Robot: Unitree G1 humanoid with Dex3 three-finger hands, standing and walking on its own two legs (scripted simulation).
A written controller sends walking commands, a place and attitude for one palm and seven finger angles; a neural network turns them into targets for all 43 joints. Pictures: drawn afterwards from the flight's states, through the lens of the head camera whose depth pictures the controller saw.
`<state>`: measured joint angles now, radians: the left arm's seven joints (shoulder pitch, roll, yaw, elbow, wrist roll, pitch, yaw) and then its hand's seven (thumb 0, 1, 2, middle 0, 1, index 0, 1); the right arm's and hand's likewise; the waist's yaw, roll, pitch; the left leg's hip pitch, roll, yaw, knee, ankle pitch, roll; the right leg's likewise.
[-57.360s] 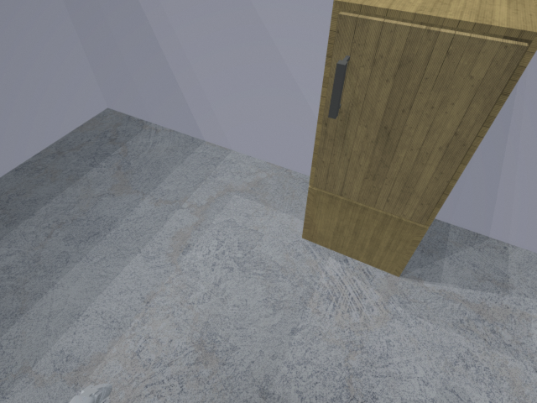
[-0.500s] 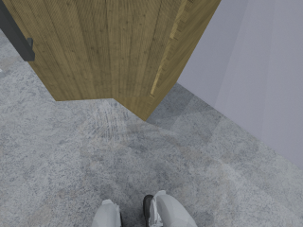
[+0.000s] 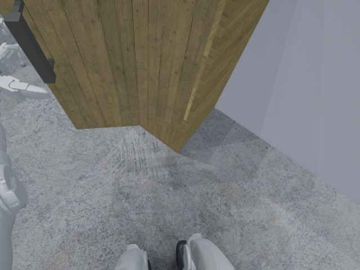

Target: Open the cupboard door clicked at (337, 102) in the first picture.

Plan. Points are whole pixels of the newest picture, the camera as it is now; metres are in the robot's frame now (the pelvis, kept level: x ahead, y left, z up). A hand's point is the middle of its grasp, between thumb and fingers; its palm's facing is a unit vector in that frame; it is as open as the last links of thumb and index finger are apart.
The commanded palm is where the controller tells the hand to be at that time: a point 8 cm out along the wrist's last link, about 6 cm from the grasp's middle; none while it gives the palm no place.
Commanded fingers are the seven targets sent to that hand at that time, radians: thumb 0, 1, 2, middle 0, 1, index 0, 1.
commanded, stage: slide the fingers in behind the handle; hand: left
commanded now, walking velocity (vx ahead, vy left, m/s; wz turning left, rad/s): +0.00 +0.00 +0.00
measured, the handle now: (35, 45) +0.57 +0.25 +0.09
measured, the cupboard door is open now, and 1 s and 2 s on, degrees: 44 44 45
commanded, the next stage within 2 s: close the thumb around the handle in 1.08 s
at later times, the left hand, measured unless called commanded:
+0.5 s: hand (43, 64) +0.52 +0.23 +0.09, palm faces +0.02 -1.00 -0.02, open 14.0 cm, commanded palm +0.49 +0.27 +0.08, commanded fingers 0.00 -0.50 0.30 -0.30 -1.20 -0.30 -1.20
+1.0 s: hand (45, 67) +0.51 +0.22 +0.09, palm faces +0.03 -1.00 -0.01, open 14.1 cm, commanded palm +0.49 +0.26 +0.08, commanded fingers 0.00 -0.50 0.30 -0.30 -1.20 -0.30 -1.20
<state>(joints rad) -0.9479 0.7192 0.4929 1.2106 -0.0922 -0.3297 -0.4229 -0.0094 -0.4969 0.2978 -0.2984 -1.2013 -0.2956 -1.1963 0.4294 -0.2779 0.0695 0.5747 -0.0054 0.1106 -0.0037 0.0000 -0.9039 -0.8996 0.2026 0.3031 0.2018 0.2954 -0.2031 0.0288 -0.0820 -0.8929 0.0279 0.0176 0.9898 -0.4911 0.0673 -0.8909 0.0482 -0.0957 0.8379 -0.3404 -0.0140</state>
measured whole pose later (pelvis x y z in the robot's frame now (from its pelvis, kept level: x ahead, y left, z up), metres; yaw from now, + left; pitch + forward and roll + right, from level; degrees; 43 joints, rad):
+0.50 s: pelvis +0.00 -0.01 +0.00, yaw +0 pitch +22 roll -4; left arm -0.92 0.65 0.47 1.18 -0.10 -0.34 -0.37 -0.01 -0.50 0.30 -0.30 -1.20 -0.30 -1.20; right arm 0.43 -0.28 0.05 0.58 0.00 0.11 0.00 0.00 -0.90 -0.90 0.20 0.30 0.20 0.30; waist -0.19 0.03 -0.08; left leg -0.86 0.03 0.02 0.96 -0.49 0.05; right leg -0.88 0.06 -0.09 0.84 -0.35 -0.03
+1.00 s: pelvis +0.00 -0.02 +0.00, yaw +1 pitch +22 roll -4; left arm -0.94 0.63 0.44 1.22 -0.11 -0.36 -0.35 -0.01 -0.50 0.30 -0.29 -1.20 -0.28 -1.20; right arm 0.41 -0.28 0.05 0.60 0.00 0.08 0.00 0.00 -0.91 -0.90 0.20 0.30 0.20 0.30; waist -0.18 0.03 -0.08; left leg -0.86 0.03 0.02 0.97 -0.48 0.05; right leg -0.88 0.05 -0.10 0.85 -0.35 -0.03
